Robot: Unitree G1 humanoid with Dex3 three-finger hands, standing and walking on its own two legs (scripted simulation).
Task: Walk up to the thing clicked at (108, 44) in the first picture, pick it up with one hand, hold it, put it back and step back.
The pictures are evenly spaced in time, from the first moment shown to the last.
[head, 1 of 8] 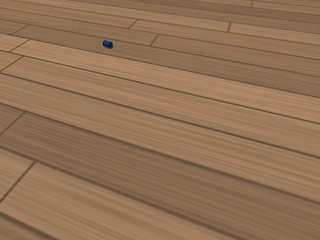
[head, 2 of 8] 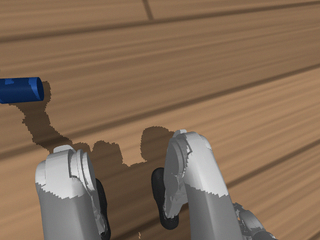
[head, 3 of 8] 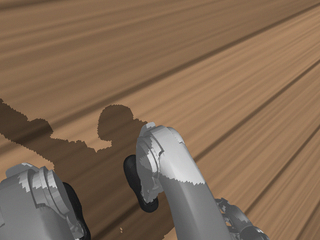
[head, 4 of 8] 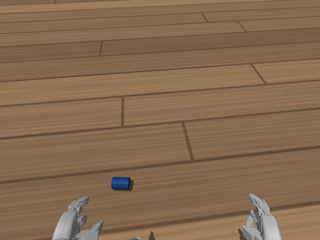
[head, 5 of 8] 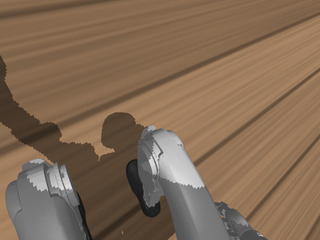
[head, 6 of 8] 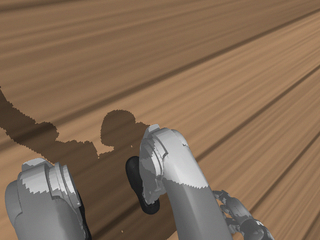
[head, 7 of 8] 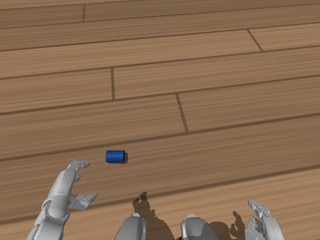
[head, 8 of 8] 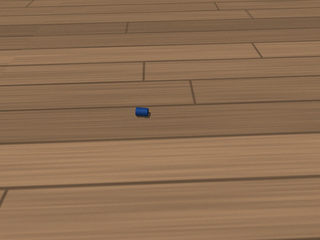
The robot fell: no
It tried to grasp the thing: yes
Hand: left
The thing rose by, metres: 0.00
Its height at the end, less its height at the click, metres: +0.00
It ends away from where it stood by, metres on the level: 0.09
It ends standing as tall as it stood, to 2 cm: yes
